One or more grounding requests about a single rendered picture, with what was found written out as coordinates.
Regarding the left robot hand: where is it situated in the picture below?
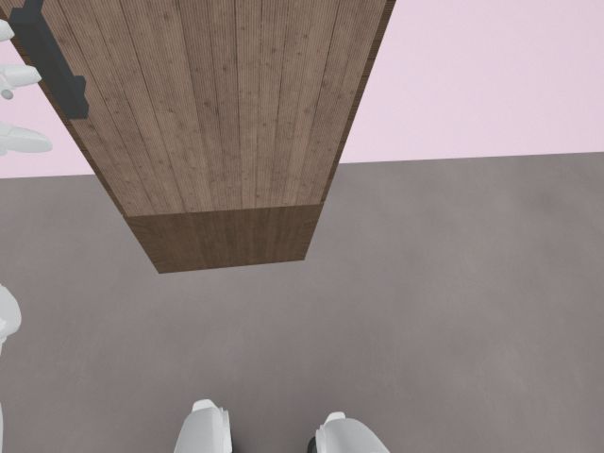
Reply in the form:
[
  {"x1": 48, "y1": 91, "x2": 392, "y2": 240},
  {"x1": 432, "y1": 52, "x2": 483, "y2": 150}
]
[{"x1": 0, "y1": 19, "x2": 53, "y2": 157}]

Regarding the left robot thigh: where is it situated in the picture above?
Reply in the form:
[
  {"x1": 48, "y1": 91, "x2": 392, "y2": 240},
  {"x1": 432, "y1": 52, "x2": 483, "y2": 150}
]
[{"x1": 174, "y1": 407, "x2": 232, "y2": 453}]

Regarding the cupboard door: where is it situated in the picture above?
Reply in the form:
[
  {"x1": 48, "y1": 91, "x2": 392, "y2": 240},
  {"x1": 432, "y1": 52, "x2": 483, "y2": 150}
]
[{"x1": 0, "y1": 0, "x2": 387, "y2": 217}]

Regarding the handle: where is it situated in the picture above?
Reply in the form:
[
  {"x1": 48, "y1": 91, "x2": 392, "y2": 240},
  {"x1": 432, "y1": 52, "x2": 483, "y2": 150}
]
[{"x1": 8, "y1": 0, "x2": 89, "y2": 120}]

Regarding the right robot shin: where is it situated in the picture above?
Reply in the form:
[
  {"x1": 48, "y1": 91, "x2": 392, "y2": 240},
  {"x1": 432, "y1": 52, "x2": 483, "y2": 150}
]
[{"x1": 324, "y1": 411, "x2": 345, "y2": 425}]

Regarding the robot left upper arm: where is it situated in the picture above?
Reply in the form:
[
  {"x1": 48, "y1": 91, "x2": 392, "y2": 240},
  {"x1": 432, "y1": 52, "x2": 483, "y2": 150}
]
[{"x1": 0, "y1": 284, "x2": 22, "y2": 453}]

